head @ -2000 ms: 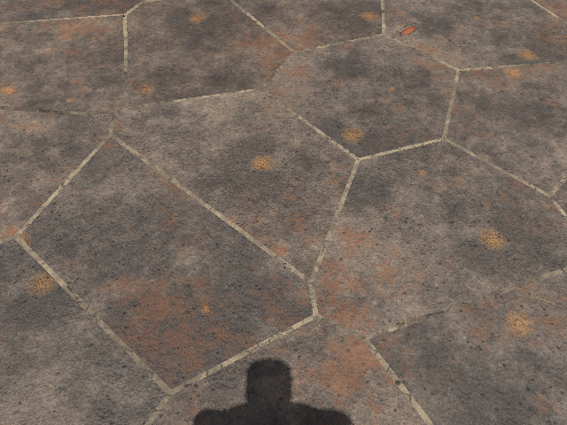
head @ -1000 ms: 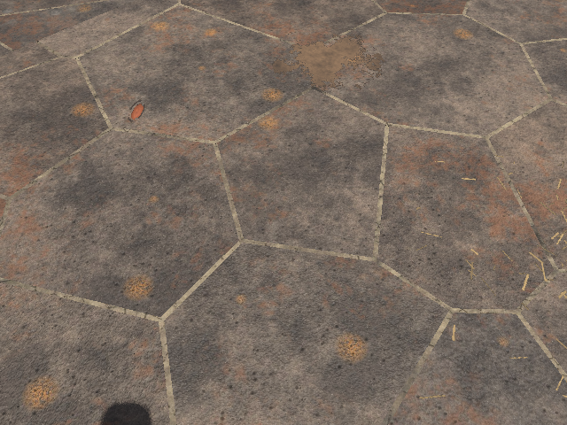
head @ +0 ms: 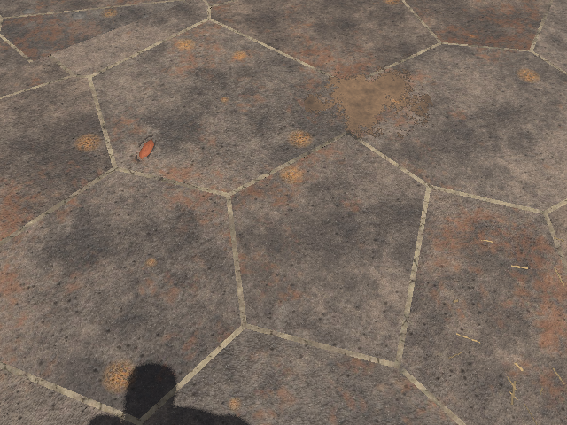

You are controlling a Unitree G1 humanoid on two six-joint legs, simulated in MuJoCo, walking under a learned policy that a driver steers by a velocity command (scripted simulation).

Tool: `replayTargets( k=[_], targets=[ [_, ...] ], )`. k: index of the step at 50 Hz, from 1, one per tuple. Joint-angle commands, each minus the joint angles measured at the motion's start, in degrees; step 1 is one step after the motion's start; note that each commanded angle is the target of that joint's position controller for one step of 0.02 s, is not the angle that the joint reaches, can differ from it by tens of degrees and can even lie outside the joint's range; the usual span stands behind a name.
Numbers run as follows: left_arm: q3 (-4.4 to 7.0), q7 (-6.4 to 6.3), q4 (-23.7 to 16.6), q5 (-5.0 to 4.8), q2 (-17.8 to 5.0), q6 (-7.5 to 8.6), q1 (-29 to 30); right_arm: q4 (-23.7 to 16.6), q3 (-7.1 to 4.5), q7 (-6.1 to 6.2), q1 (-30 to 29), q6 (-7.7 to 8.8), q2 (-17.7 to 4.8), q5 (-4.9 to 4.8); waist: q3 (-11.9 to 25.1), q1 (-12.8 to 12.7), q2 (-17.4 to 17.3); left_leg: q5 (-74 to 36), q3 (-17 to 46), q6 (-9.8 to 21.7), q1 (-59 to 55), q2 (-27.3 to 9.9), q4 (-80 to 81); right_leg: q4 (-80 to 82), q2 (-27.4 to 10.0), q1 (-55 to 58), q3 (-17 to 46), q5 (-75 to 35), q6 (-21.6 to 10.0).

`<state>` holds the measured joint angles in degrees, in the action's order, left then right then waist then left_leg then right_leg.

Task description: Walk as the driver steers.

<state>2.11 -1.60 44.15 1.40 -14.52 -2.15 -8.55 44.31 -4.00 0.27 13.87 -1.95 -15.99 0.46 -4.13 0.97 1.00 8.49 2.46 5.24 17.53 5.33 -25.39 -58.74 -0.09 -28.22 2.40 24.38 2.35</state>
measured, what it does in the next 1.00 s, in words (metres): steps on the spot, turning left: right foot, then left foot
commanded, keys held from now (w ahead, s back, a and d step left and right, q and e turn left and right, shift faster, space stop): q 0.84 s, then no key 0.10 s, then w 0.06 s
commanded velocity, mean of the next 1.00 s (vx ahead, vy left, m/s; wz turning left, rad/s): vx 0.01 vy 0.00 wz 0.56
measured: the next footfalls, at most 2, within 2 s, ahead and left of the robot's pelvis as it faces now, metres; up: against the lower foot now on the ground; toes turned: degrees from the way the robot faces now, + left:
right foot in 0.24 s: +0.07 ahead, -0.13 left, +0.00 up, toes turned +13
left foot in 0.70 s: -0.03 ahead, +0.06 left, +0.00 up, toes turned +26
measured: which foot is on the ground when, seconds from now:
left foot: down 0.00-0.24, up 0.26-0.68, down 0.70-1.00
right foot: up 0.00-0.22, down 0.24-0.70, up 0.72-1.00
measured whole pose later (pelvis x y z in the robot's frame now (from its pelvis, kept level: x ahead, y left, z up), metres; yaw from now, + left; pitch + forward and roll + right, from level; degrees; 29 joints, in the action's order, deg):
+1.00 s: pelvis -0.02 -0.02 +0.01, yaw +34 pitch +0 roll -1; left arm 3.3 -0.1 42.8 1.5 -17.7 -3.8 -13.0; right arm 41.2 -2.7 -0.2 13.2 -2.0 -16.2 0.8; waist -3.0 0.0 1.9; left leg 11.6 6.2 4.9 10.8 5.8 -22.7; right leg -53.4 -1.3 -26.5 0.9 21.1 2.3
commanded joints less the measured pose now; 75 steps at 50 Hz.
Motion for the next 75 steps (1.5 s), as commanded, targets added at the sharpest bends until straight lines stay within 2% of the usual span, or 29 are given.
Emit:
replayTargets(
  k=[1, 8, 11, 12, 13, 14, 16, 17, 19, 24, 32, 34, 35, 36, 37, 38, 39, 41, 44, 47, 51, 55, 59, 60, 61, 62, 63, 66, 75],
  targets=[
    [0.93, -0.27, -2.8, -0.23, -4.2, -0.40, -2.9, -3.1, -2.41, 0.05, 2.0, 0.24, -8.9, 0.35, 7.9, 0.0, -7.1, -11.2, 15.7, 9.1, -6.5, -13.4, 7.6, 5.0, 0.7, 0.1, -0.6, -1.2, 0.9],
    [0.81, -0.74, -4.8, -1.07, -5.0, 0.81, -1.7, -4.6, -3.18, -0.73, -0.4, -0.85, -9.7, 1.09, 7.4, 0.9, -9.3, -3.6, 23.7, 7.2, -3.9, -12.6, 6.6, 17.5, 2.9, 6.7, 0.1, -0.4, -0.8],
    [0.78, -1.38, -3.7, -1.24, -4.9, 2.05, -8.0, -5.3, -3.09, -0.82, -3.8, -1.09, -9.1, 0.14, 7.3, -2.9, -8.6, -2.5, 25.0, 2.8, 0.1, -9.8, 3.2, 35.2, 3.7, 17.7, -0.2, -6.9, -2.9],
    [1.54, -1.90, -3.7, -0.51, -8.3, 2.49, -8.9, -5.8, -2.48, -0.60, -3.3, -0.88, -6.8, -0.36, 6.8, -2.5, -3.2, 6.2, 21.8, -0.7, 4.8, -5.9, -1.5, 43.3, -3.3, 21.8, 6.5, -5.0, -4.5],
    [2.78, -2.01, -5.3, 0.43, -14.7, 2.34, -6.3, -7.4, -1.60, -0.46, -2.1, -0.49, -2.9, -1.07, 6.1, -0.9, 11.3, 18.8, 8.9, -4.2, 14.5, 3.8, -14.0, 49.0, -18.9, 24.5, 23.9, -3.6, -10.2],
    [2.97, -1.52, -5.7, 0.89, -14.5, 2.01, -4.0, -6.4, -2.72, -0.06, -1.7, -0.43, -7.7, 1.28, 4.3, -0.7, 10.0, 24.3, 3.8, -5.0, 14.8, 2.9, -26.6, 47.3, -23.3, 17.5, 25.7, -13.5, -15.4],
    [1.14, -1.04, -6.9, 0.21, -7.8, 2.11, 0.0, -4.2, -3.39, -0.65, 0.5, -0.82, -8.5, 1.43, 3.2, 2.1, 3.6, 18.9, 4.2, -5.4, 11.7, 0.3, -37.1, 44.3, -17.1, 14.3, 14.9, -23.3, -14.5],
    [0.93, -1.00, -7.5, 0.08, -7.1, 2.11, 1.7, -3.5, -3.36, -1.16, 1.8, -1.31, -8.1, 1.33, 3.6, 2.9, 5.1, 16.2, 3.3, -5.9, 12.1, 0.1, -40.1, 43.3, -13.8, 15.9, 9.9, -25.7, -12.8],
    [0.99, -1.11, -7.7, 0.19, -7.1, 2.15, 0.3, -3.3, -2.95, -2.16, 2.0, -1.92, -7.4, 0.86, 4.5, 1.5, 7.4, 15.0, 1.3, -7.5, 14.1, -0.4, -41.9, 41.3, -11.7, 20.0, 4.7, -33.5, -12.5],
    [2.20, -0.98, -5.8, 0.13, -9.1, 2.20, -7.1, -5.8, -1.79, -2.90, -4.3, -2.56, -5.7, 0.34, 5.6, -3.1, 7.9, 16.6, -0.7, -9.1, 15.8, -2.5, -32.8, 39.1, -15.0, 29.1, 3.2, -38.1, -14.5],
    [3.56, 0.77, -5.2, 0.09, -12.0, 1.74, -5.1, -7.9, -0.74, -3.06, -4.6, -2.10, -4.9, -0.57, 6.8, -2.2, 10.1, 15.9, -7.0, -5.1, -0.5, -3.1, -10.9, 33.6, -16.8, 22.8, -2.4, -37.2, -12.2],
    [3.62, 0.86, -4.5, -0.63, -11.7, 1.30, -5.5, -6.9, -0.80, -2.21, -1.2, -0.95, -5.5, 0.62, 7.4, 0.5, 4.7, 3.6, -4.8, -3.4, -10.3, -2.8, 4.0, 25.4, -14.8, 16.2, -6.6, -27.5, -7.0],
    [2.96, 1.13, -5.4, -0.08, -8.7, 0.86, -7.4, -7.0, -1.91, -1.52, 0.6, 0.02, -11.0, 1.53, 7.6, 0.4, -9.4, -2.2, 12.8, -0.8, -17.8, -14.8, 10.2, 11.2, -9.7, 4.3, -11.5, -8.5, -2.8],
    [1.68, 0.35, -9.6, 0.29, -5.5, -0.01, -3.7, -7.9, -3.75, -1.52, 2.4, 0.31, -18.6, 0.56, 5.6, 1.3, -17.8, -22.4, 29.8, 8.6, -15.0, -28.2, 8.7, 3.1, 0.0, -7.4, -8.9, 13.5, -0.2],
    [2.23, 0.09, -8.6, 0.52, -8.0, -0.89, -1.8, -6.4, -3.21, -1.45, 6.5, 0.40, -15.0, -0.19, 5.8, 3.3, -8.7, -32.6, 23.9, 11.6, -15.7, -26.1, 5.0, -4.3, -2.3, -6.7, -2.4, 12.3, -0.3],
    [1.96, 0.14, -8.4, -0.44, -7.1, -0.96, -2.8, -6.7, -2.66, -1.01, 3.3, 0.22, -13.4, -0.23, 5.4, 1.5, -11.3, -26.3, 21.0, 12.2, -13.3, -23.7, 5.9, -5.9, -2.1, -6.9, -1.4, 8.8, -0.4],
    [2.35, 0.31, -7.3, -0.72, -8.4, -0.55, -2.7, -7.3, -1.88, -0.69, -1.5, -0.14, -10.7, -0.07, 2.6, -0.4, -8.6, -19.0, 17.0, 9.2, -10.9, -18.7, 7.5, -3.8, -3.3, -6.5, -0.1, 2.8, -0.4],
    [2.93, 0.84, -5.9, 0.30, -9.9, -0.21, -4.4, -8.1, -1.13, -0.15, -4.6, -0.29, -8.8, -0.22, 4.4, -1.7, -9.4, -22.4, 13.7, 7.0, -11.2, -14.2, 6.7, -3.8, -2.2, -4.2, -1.1, -2.0, 0.1],
    [2.60, 1.34, -5.3, -0.15, -8.3, -0.69, -5.2, -7.3, -1.26, -0.35, -1.9, 0.24, -9.3, -0.36, 6.7, -1.3, -6.4, -22.9, 13.6, 7.1, -13.3, -14.2, 6.4, -2.3, -1.4, -3.6, -1.4, -3.7, 0.5],
    [2.25, 1.10, -5.3, -0.27, -7.4, -1.19, -3.8, -6.2, -0.93, -0.17, 0.1, 0.56, -8.7, 0.10, 5.7, 0.0, -7.8, -18.9, 15.0, 7.5, -13.7, -14.5, 7.2, 2.9, -1.3, -3.3, -1.4, -3.5, 0.4],
    [2.01, 2.17, -5.7, 0.67, -7.4, -0.44, -0.6, -4.3, -0.72, -0.44, 3.6, 0.62, -8.8, 1.15, 3.3, 2.3, -9.5, 18.5, 21.2, 8.8, -11.9, -14.7, 13.8, 10.7, -0.9, -2.7, -2.2, -2.8, -0.8],
    [1.46, 2.61, -5.2, 0.48, -6.4, 1.48, 0.2, -2.5, -0.68, -0.52, 4.8, 1.69, -9.5, 1.39, 0.7, 2.3, -7.6, 21.3, 23.1, 9.3, -9.0, -15.4, 13.9, 18.9, 0.1, 2.3, -3.0, -0.8, -2.8],
    [0.98, 1.61, -1.8, 0.01, -4.6, 3.54, -8.6, -2.3, -0.36, -0.52, 1.1, 2.43, -8.5, 0.44, 0.2, -4.0, -3.8, 23.4, 20.4, 6.3, 5.0, -11.4, 8.3, 36.5, 1.9, 24.8, -4.6, -8.2, -6.1],
    [1.34, 0.95, -0.4, 0.40, -6.6, 4.40, -13.6, -3.0, 0.47, -0.43, -0.3, 3.01, -5.6, 0.41, 1.6, -6.3, 0.6, 24.1, 17.0, 3.7, 12.8, -7.9, 0.8, 39.8, -3.5, 34.3, 2.7, -3.4, -6.9],
    [2.24, 0.41, -0.1, 0.76, -12.2, 4.98, -18.8, -4.7, 1.87, -0.63, -1.0, 3.79, -0.5, -0.02, 4.8, -7.7, 11.5, 23.4, 6.0, 0.6, 19.2, -0.7, -16.4, 49.0, -17.5, 39.6, 22.7, 14.7, -10.3],
    [3.76, 0.74, 1.6, 0.53, -16.4, 4.83, -19.6, -5.6, 0.75, -0.41, -3.6, 4.06, -5.5, 1.29, -1.8, -7.4, 9.6, 22.8, 2.8, 0.2, 26.9, 1.0, -24.2, 53.5, -23.4, 32.4, 35.6, 22.7, -15.4],
    [3.12, 1.18, 1.4, -0.04, -13.1, 4.95, -16.8, -5.1, 0.10, -0.77, -3.3, 4.25, -7.2, 1.95, -5.3, -4.7, 4.1, 17.8, 5.4, 0.3, 27.4, -2.8, -29.0, 53.2, -21.8, 29.1, 32.9, 22.7, -16.2],
    [1.59, 1.82, 0.5, -0.58, -7.5, 6.11, -11.0, -1.4, 0.26, -2.76, 0.4, 4.28, -6.1, 2.03, -3.0, -1.3, 4.9, 7.1, 1.0, -1.9, 23.3, -6.2, -31.4, 53.7, -13.1, 27.5, 17.6, 4.2, -12.3],
    [1.09, 2.09, 6.9, -0.81, -6.1, 7.28, -19.7, -5.5, 2.50, -3.47, -15.2, 3.83, -1.4, 1.71, -2.2, -4.8, 4.7, -3.5, -6.6, -5.1, 22.5, -7.7, -17.8, 51.7, -8.8, 28.8, 3.4, -32.3, -12.8]
  ],
)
